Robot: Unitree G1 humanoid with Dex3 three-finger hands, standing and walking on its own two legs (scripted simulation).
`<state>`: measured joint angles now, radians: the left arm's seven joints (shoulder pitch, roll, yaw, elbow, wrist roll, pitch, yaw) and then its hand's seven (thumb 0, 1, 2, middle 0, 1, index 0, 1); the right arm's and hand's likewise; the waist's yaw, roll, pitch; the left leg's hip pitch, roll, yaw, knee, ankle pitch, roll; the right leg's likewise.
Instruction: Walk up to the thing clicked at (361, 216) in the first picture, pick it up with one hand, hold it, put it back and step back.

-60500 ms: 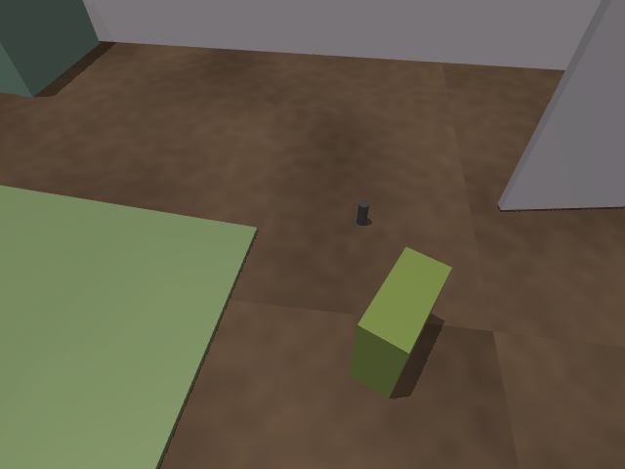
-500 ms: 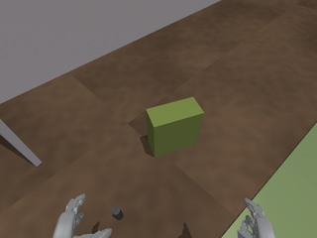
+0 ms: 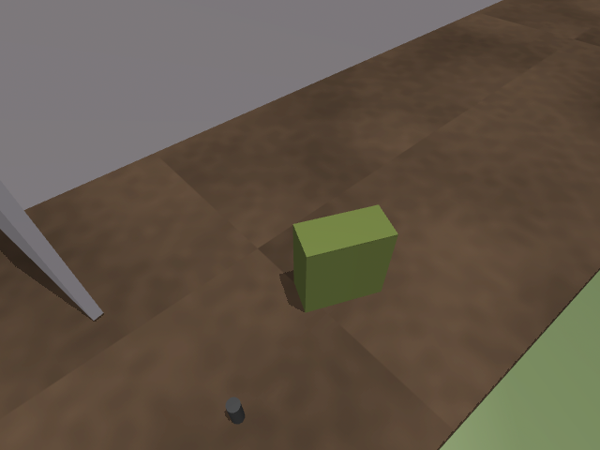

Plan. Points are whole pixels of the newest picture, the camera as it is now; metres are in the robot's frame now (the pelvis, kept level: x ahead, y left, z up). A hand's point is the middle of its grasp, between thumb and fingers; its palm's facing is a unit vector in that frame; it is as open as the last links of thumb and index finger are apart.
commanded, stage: stand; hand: left
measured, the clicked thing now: (235, 411) +0.38 +0.22 -0.71
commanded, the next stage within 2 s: step back in 1.70 s
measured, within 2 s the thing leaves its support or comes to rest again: neither
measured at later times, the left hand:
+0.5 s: hand out of the picture +0.03 +0.24 -0.15, palm faces +0.00 -0.94 -0.34, open 7.4 cm
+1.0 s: hand out of the picture +0.08 +0.23 -0.15, palm faces -0.01 -0.94 -0.34, open 7.4 cm
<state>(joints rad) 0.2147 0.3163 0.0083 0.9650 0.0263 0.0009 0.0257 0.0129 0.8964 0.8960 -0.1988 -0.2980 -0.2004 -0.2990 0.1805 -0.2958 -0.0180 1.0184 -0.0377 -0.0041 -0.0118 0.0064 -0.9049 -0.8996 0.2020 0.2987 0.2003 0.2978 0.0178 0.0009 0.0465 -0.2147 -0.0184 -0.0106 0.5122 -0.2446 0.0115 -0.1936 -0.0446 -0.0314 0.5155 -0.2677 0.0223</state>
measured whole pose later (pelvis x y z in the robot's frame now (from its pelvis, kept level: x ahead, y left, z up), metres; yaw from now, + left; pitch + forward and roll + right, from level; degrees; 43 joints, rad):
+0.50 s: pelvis -0.01 +0.00 +0.01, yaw +0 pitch -4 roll +0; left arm 0.16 0.32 0.00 1.15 0.02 -0.01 0.02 0.01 0.90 0.90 -0.20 -0.30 -0.20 -0.30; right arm 0.15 -0.32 -0.01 1.15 -0.02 0.00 -0.01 0.00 -0.91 -0.90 0.20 0.30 0.20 0.30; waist 0.01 0.01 0.06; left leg -0.15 -0.01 -0.02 0.37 -0.16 0.00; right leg -0.13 -0.04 -0.04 0.38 -0.19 0.02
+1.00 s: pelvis +0.01 -0.01 +0.01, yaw +0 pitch -3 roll +0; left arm 0.10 0.32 0.00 1.16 0.01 -0.01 0.01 0.01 0.90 0.90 -0.20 -0.30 -0.20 -0.30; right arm 0.10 -0.33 0.00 1.16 -0.02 -0.01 -0.01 0.00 -0.91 -0.90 0.20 0.30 0.20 0.30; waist 0.01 0.01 0.05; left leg -0.11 0.00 -0.02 0.32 -0.16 -0.01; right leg -0.09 -0.02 -0.04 0.33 -0.18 0.01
